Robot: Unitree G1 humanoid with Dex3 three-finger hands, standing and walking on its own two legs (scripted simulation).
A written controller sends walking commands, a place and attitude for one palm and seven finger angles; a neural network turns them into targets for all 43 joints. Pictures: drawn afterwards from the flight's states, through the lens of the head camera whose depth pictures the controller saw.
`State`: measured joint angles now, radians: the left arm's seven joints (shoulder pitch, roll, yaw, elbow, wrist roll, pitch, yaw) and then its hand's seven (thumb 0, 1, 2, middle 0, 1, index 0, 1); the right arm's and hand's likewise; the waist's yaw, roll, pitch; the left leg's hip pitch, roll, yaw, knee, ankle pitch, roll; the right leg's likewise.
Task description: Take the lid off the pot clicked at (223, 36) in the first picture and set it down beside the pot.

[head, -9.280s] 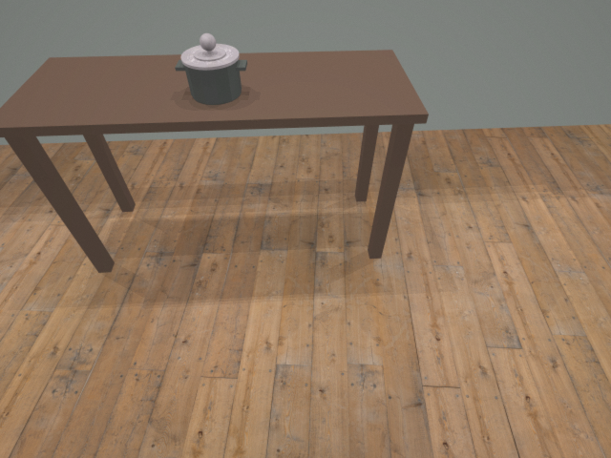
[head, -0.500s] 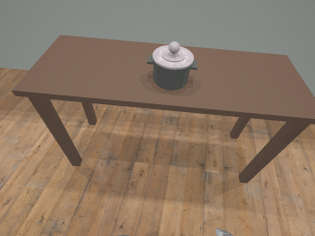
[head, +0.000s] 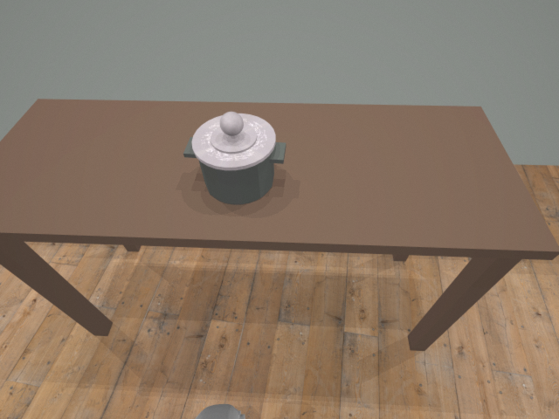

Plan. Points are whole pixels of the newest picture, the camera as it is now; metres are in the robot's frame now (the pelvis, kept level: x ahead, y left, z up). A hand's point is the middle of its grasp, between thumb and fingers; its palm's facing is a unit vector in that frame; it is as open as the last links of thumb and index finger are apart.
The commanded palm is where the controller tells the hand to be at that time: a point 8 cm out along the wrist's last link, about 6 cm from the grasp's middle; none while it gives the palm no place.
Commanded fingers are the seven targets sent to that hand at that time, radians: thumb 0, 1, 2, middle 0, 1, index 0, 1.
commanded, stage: shuffle to correct the standing spot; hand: left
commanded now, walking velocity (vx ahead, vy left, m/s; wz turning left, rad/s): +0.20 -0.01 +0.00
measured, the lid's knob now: (231, 123) +0.60 +0.11 +0.08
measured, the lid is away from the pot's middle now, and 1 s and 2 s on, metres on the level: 0.00 0.00 0.00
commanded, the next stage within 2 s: come to a stop and stand still in 0.12 s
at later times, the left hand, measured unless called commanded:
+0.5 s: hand out of the picture +0.11 +0.17 -0.18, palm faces +0.09 -0.98 -0.16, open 7.4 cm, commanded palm none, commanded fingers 0.00 0.90 0.90 -0.20 -0.30 -0.20 -0.30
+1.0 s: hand out of the picture +0.14 +0.13 -0.17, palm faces -0.02 -0.97 -0.24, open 7.3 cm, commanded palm none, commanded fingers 0.00 0.90 0.90 -0.20 -0.30 -0.20 -0.30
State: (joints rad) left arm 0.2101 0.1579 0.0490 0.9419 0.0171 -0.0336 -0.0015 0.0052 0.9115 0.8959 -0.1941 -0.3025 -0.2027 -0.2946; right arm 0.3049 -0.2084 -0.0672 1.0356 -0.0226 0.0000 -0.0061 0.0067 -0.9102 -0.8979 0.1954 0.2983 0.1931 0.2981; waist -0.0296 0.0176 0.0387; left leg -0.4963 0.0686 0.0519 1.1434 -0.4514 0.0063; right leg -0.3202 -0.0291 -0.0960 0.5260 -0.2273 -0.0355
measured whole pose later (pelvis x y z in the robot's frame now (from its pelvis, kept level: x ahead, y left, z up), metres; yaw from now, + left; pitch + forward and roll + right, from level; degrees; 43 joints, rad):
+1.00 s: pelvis +0.09 -0.05 -0.01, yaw +0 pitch -2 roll +0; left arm 0.29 0.17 -0.01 0.96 0.02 0.02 0.04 0.01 0.92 0.90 -0.20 -0.30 -0.21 -0.30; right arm 0.38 -0.18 -0.02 1.02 -0.02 0.02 0.00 0.00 -0.91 -0.90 0.19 0.30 0.19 0.30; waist -0.04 0.03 -0.01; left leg -0.36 0.04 0.08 0.63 -0.23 0.01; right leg -0.25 -0.01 -0.02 0.66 -0.38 -0.01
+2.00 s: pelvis +0.13 -0.04 +0.00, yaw +0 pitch -1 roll +0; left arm 0.31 0.15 -0.02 1.07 0.01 -0.01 0.04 0.01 0.91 0.90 -0.20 -0.30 -0.20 -0.29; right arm 0.27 -0.14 0.00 1.12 0.00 -0.02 -0.03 0.01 -0.93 -0.90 0.20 0.30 0.19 0.30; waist 0.00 -0.02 0.05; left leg -0.25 0.02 0.08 0.48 -0.22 0.02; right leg -0.11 -0.02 -0.02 0.44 -0.32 0.01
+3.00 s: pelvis +0.13 -0.02 +0.00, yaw +0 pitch +0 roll +0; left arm 0.34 0.13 -0.02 1.11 0.02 -0.01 0.04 0.01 0.91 0.90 -0.19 -0.30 -0.20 -0.29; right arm 0.30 -0.11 0.00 1.14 0.00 -0.03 -0.03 0.01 -0.92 -0.90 0.20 0.30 0.19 0.30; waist 0.00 -0.03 0.06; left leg -0.26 -0.02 0.10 0.47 -0.21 0.06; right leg -0.12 -0.06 -0.01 0.43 -0.31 0.05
